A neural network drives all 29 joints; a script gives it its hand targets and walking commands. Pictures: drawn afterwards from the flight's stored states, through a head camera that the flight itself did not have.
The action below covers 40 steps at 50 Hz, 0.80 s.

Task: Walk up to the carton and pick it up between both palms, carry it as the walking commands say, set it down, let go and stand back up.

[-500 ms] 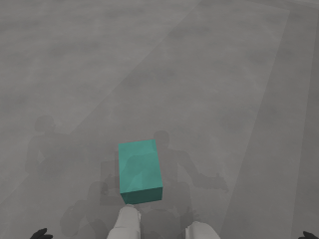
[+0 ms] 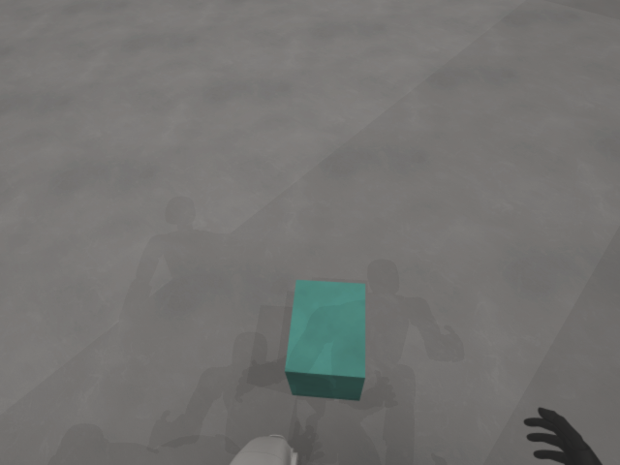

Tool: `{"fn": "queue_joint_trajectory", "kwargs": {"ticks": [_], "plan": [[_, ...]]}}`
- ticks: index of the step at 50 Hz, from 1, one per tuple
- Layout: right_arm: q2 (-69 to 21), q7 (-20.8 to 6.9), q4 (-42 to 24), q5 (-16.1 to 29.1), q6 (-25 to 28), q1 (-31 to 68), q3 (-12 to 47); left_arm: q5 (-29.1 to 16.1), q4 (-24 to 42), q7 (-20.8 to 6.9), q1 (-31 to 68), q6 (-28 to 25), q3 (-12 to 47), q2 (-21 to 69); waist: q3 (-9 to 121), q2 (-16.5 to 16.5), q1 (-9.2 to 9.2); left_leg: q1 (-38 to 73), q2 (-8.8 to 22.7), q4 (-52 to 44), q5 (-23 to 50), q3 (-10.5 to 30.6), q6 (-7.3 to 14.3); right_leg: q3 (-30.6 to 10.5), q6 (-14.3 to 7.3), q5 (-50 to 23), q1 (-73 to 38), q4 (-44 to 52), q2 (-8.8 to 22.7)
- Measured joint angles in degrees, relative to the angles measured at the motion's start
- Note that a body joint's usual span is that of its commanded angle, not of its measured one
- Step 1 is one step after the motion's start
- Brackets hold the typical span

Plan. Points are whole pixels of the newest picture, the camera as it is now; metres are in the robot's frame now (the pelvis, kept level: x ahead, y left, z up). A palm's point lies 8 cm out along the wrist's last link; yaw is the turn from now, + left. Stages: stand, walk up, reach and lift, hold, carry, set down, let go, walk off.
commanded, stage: walk up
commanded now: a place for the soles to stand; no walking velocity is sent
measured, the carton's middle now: (328, 340) +0.50 +0.04 -0.63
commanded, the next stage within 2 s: none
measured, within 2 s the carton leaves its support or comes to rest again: neither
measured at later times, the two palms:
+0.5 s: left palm out of the picture +0.10 +0.35 -0.09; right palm out of the picture +0.14 -0.27 -0.11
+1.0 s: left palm (81, 436) +0.14 +0.35 -0.09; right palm (529, 412) +0.21 -0.25 -0.08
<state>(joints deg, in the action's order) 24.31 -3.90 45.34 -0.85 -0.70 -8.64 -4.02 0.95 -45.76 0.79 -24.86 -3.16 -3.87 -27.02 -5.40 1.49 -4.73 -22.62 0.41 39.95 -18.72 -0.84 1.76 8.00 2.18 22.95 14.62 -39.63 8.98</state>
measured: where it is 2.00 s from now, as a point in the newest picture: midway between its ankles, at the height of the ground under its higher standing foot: outside the picture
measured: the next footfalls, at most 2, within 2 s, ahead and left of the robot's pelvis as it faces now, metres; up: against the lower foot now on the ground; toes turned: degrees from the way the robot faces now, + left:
left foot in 0.02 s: +0.09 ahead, +0.14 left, +0.00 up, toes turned -3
right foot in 0.30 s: +0.09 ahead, -0.08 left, +0.00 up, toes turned +5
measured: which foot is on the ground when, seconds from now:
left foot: up 0.00-0.00, down 0.02-1.00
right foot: down 0.00-0.02, up 0.04-0.28, down 0.30-1.00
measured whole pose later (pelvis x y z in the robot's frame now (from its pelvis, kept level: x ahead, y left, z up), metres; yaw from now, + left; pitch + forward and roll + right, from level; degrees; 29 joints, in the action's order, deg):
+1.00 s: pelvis +0.07 +0.04 +0.03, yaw +4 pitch -1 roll +0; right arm 20.7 -0.2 62.7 -0.3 0.9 -1.2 -0.3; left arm -0.1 -63.4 0.1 -3.5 -1.5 1.1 -20.8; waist -3.0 -0.6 -1.5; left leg -7.7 -3.0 20.5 -11.7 1.1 2.4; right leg 3.4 2.0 10.6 8.5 -20.3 3.4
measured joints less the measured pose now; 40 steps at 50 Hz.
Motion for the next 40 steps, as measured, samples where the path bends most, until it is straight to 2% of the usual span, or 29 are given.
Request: {"fn": "queue_joint_trajectory", "kwargs": {"ticks": [2,4,6,10,13,15,17,20,23,40], "plan": [[-0.6,0.3,-0.4,-0.5,0.8,0.1,-0.4,-0.1,-0.5,0.1,1.2,0.7,0.4,-0.1,0.4,-1.8,0.94,0.9,-1.5,-1.4,2.7,0.1,-0.3,-1.6,-1.4,3.9,2.2,-6.6,0.9],[-1.2,0.8,-0.7,-0.2,1.2,-0.1,-0.1,-0.3,-1.1,0.6,3.4,1.4,1.2,0.7,0.1,-2.6,1.85,0.9,-2.2,-0.2,2.5,0.5,-0.1,-4.6,-2.4,7.5,5.7,-14.7,-1.3],[-1.6,1.1,-0.9,0.0,1.2,-0.9,0.1,-0.3,-1.1,0.5,4.8,1.3,1.8,1.5,0.3,-3.0,3.1,1.7,-2.5,-1.3,2.6,1.2,0.6,-5.4,-2.8,7.4,8.7,-18.2,-3.0],[-1.4,1.7,-0.4,0.0,1.0,-2.9,0.4,-0.1,-1.0,-0.3,5.7,0.4,2.1,2.6,0.7,-3.3,5.03,2.9,-3.0,-3.1,3.0,2.1,0.9,-5.3,-3.0,4.2,10.9,-13.5,-4.7],[-0.7,2.1,0.9,0.0,0.8,-4.0,0.6,0.0,-2.3,-0.5,6.0,0.6,1.9,3.2,1.3,-2.6,5.77,2.7,-3.1,-2.2,2.1,2.2,0.7,-5.2,-3.1,1.3,9.8,-7.3,-5.7],[-0.4,2.3,1.8,0.2,0.3,-4.5,0.9,0.2,-3.2,-0.4,6.0,0.6,1.8,3.3,1.6,-1.9,5.68,2.0,-3.0,-0.1,0.6,2.1,0.2,-5.0,-3.6,-3.2,7.0,-0.7,-6.6],[-0.4,2.7,3.1,0.5,-0.2,-4.4,1.2,0.7,-4.3,-0.1,6.9,0.5,1.7,3.9,1.2,-0.1,5.1,1.7,-1.8,1.9,-1.0,2.5,-0.3,-4.6,-3.2,-6.9,6.2,0.6,-7.7],[-1.5,2.9,5.4,0.7,-0.1,-4.4,1.7,0.5,-5.1,-0.2,8.8,0.3,2.5,4.0,1.1,0.1,4.58,2.7,-2.0,0.9,-3.3,2.4,0.3,-4.6,-2.8,-5.6,5.6,0.8,-7.1],[-2.1,2.9,7.4,0.5,0.6,-3.8,2.2,-0.3,-5.8,-0.5,11.1,0.6,3.2,4.4,0.9,0.3,4.46,4.3,-2.5,-2.6,1.5,2.1,-0.4,-4.6,-1.9,-5.2,4.8,1.8,-6.2],[-3.6,3.5,14.2,1.0,1.5,5.5,3.9,-1.5,-12.8,-0.6,20.8,1.4,5.1,5.8,2.6,-1.6,3.73,11.7,-3.0,-13.3,4.0,2.0,0.3,-4.6,-0.7,-9.7,-3.1,13.8,-6.0]]}}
